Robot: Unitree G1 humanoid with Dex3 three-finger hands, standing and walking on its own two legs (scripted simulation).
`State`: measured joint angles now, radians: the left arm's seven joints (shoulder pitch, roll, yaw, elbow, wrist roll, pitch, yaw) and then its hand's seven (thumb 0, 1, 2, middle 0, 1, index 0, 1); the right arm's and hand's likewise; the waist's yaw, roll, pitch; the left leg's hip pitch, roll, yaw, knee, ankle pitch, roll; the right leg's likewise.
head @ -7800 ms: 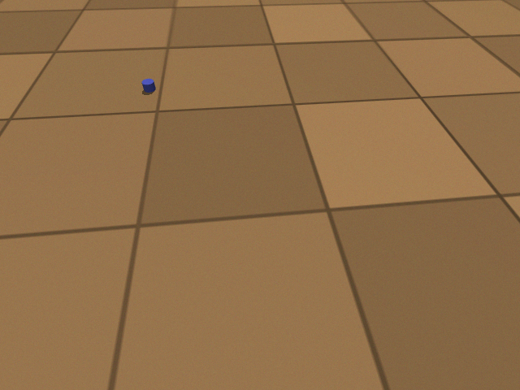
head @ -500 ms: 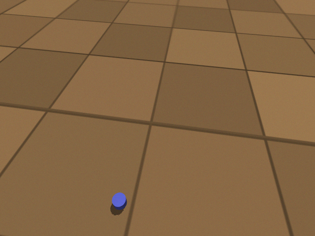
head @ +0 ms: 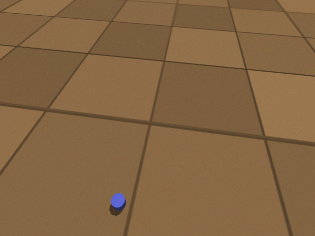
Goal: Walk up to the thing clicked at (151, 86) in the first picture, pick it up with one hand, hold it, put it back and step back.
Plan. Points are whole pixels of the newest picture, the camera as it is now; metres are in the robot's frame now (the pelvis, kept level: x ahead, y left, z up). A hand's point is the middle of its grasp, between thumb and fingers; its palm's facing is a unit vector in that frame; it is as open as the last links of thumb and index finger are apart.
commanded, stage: stand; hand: left
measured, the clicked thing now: (118, 201) +0.43 +0.22 -0.75
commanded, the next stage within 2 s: none
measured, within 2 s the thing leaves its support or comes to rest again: neither
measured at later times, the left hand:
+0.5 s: hand out of the picture +0.07 +0.25 -0.16, palm faces -0.03 -0.94 -0.34, open 7.4 cm
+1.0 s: hand out of the picture +0.08 +0.25 -0.16, palm faces -0.03 -0.94 -0.35, open 7.4 cm
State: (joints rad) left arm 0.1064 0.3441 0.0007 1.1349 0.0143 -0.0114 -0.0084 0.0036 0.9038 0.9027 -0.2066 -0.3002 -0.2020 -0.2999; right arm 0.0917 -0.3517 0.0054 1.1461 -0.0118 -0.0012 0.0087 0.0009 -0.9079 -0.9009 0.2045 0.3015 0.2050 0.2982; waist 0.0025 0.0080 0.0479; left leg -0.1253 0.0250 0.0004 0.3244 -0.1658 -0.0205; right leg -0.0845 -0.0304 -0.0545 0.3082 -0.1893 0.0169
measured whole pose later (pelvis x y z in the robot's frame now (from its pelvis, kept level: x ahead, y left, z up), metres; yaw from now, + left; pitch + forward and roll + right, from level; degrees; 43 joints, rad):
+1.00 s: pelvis +0.01 +0.00 +0.00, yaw +0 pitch -2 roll +0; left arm 0.12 0.35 0.00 1.12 0.02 -0.01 -0.01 0.00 0.90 0.90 -0.21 -0.30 -0.20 -0.30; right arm 0.10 -0.35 0.01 1.13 -0.01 0.00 0.01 0.00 -0.91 -0.90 0.20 0.30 0.21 0.30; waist 0.01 0.01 0.05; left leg -0.11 0.02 0.01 0.32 -0.18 -0.02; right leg -0.07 -0.03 -0.05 0.31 -0.20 0.02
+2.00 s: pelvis +0.00 +0.00 +0.00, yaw +0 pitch -2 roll +0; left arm 0.13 0.35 0.00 1.12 0.02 -0.01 -0.01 0.00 0.90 0.90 -0.21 -0.30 -0.20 -0.30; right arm 0.12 -0.35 0.00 1.13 -0.01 0.00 0.01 0.00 -0.91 -0.90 0.20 0.30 0.21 0.30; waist 0.01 0.01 0.05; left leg -0.11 0.03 0.01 0.32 -0.17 -0.02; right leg -0.07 -0.03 -0.05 0.30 -0.19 0.02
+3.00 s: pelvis -0.01 +0.01 -0.04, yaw -2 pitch +11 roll -1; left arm 0.02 0.32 0.14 0.90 0.17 0.13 0.00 0.00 -0.24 1.00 -0.08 -1.01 -0.07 -1.01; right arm 0.26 -0.25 -0.04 0.68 0.02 -0.05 -0.01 0.00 -0.89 -0.90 0.20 0.30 0.20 0.30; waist -0.03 0.01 -0.04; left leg -0.61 0.04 0.01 0.80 -0.37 -0.01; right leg -0.58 -0.03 -0.02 0.78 -0.38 0.02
